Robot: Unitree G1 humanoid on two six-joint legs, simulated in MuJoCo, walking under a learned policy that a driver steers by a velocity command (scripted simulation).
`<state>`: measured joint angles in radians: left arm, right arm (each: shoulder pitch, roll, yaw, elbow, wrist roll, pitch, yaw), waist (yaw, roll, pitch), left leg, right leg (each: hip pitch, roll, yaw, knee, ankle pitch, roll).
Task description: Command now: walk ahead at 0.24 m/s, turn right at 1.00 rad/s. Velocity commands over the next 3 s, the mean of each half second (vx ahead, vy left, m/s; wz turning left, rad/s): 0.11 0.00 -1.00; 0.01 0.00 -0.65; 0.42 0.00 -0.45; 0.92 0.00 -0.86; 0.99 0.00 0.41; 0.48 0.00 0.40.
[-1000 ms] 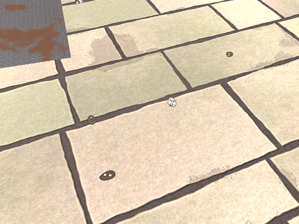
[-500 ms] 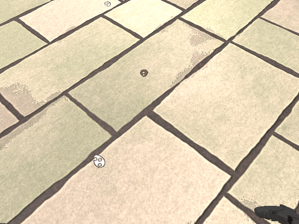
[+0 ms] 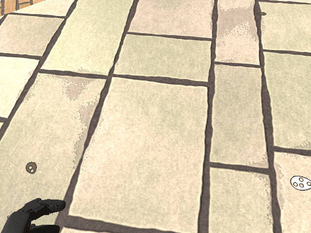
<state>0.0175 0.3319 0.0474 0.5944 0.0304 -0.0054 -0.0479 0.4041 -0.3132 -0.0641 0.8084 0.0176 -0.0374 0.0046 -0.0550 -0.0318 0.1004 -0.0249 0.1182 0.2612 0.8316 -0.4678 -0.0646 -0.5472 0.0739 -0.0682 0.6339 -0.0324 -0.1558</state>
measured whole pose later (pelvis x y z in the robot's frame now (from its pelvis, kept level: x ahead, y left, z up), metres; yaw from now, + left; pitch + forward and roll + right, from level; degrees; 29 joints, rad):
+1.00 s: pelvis +0.18 +0.06 +0.04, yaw -49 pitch +0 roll -1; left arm 0.11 0.29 0.02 0.75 0.01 0.07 -0.02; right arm 0.29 -0.32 -0.04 0.77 -0.01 0.05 0.00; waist -0.06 0.01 0.09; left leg -0.22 0.04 0.10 0.52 -0.29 0.01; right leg -0.23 0.06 0.05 0.58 -0.36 0.00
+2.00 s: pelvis +0.27 -0.33 +0.00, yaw -90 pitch +1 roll +0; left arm 0.14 0.32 0.06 0.76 0.04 -0.01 -0.03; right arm 0.39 -0.26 -0.03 0.83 -0.02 -0.05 0.00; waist -0.06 -0.03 0.08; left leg -0.13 0.17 0.00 1.34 -0.34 -0.03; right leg -0.48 0.13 -0.10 0.76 -0.29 -0.17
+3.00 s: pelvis +0.39 -1.10 +0.03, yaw -61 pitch +1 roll -1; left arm 0.26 0.22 -0.01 0.81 0.03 -0.09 0.01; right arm 0.21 -0.28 -0.04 0.78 -0.03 0.00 0.00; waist 0.02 0.02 0.09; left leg -0.50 -0.05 -0.12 1.08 -0.44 -0.03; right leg -0.37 0.05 -0.04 0.40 -0.05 -0.04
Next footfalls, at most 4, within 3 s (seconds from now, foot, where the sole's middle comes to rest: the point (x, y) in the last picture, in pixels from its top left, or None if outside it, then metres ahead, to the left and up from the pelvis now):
0.54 left None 0.28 0.11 -0.74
1.02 right None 0.12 -0.03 -0.74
1.44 left None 0.36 0.03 -0.74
1.90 right None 0.25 -0.42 -0.74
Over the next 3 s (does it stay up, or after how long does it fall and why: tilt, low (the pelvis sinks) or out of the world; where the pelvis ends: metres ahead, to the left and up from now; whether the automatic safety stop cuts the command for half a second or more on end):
stays up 0.39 -1.10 0.03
